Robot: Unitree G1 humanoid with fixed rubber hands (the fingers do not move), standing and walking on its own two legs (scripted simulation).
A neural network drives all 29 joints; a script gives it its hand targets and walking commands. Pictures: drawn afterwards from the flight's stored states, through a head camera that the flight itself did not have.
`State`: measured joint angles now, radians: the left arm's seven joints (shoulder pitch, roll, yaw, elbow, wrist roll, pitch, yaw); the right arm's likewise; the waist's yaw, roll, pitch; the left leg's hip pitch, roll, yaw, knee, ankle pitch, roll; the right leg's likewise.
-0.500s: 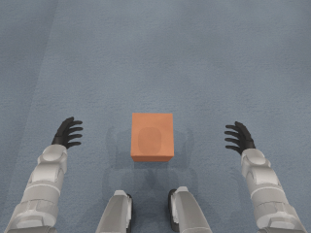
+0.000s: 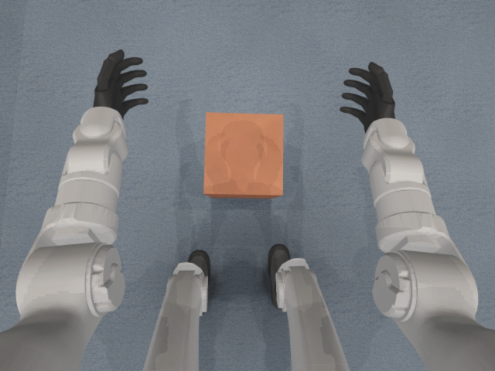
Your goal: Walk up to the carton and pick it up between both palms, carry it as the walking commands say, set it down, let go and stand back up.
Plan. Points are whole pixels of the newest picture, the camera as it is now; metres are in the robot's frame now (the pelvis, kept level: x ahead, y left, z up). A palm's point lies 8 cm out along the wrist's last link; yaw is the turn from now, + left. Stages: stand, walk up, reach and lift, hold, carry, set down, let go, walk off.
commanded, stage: reach and lift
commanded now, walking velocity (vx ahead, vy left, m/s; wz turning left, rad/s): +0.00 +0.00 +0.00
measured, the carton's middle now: (242, 161) +0.48 -0.01 -0.54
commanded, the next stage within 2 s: none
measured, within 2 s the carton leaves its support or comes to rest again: neither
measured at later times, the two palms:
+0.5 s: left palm (138, 117) +0.50 +0.18 -0.19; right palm (347, 123) +0.49 -0.19 -0.19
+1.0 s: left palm (161, 136) +0.51 +0.18 -0.34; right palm (320, 141) +0.49 -0.19 -0.34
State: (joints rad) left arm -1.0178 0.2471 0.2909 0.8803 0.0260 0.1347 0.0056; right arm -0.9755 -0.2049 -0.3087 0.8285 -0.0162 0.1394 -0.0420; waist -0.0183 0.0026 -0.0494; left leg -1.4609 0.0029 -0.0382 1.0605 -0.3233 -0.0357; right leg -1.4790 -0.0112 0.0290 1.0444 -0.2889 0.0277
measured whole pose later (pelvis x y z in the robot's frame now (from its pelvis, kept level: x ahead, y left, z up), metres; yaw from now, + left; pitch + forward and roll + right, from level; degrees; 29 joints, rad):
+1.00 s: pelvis -0.03 +0.00 -0.20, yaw +0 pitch +48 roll +0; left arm -1.28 0.30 0.19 1.00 -0.10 0.10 0.11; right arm -1.25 -0.28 -0.21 0.97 0.11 0.09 -0.11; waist -0.02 0.01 0.03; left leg -2.16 -0.05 -0.06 1.87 -0.55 -0.06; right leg -2.18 0.03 0.07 1.84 -0.50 0.06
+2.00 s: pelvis -0.05 +0.00 -0.29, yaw +0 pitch +39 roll -1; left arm -1.47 0.34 0.04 1.15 -0.23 0.03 0.12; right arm -1.44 -0.32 -0.10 1.14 0.23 0.02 -0.12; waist -0.02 0.00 0.33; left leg -2.27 -0.05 -0.06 2.17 -0.57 -0.07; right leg -2.29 0.03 0.06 2.14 -0.53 0.07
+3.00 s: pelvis -0.03 +0.00 -0.29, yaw +0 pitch +39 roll -1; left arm -1.35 0.20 0.23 0.94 -0.02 0.19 0.14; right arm -1.35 -0.21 -0.24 0.97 0.07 0.18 -0.14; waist -0.02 0.00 0.25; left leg -2.28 -0.09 -0.07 2.21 -0.61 -0.08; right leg -2.29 0.06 0.08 2.18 -0.58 0.09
